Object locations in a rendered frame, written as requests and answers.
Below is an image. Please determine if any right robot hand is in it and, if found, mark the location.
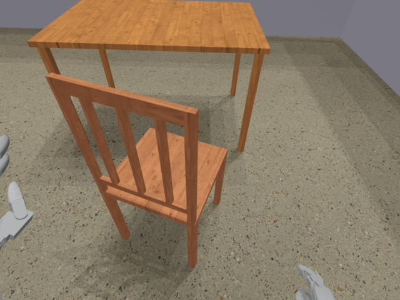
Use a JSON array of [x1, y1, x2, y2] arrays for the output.
[[295, 264, 335, 300]]

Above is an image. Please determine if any chair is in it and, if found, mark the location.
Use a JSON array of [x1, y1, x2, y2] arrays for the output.
[[45, 72, 228, 268]]

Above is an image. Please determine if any table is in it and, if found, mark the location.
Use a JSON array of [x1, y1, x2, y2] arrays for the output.
[[27, 0, 271, 152]]

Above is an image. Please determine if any left robot hand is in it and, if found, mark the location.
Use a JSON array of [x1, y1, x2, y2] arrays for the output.
[[0, 135, 33, 250]]

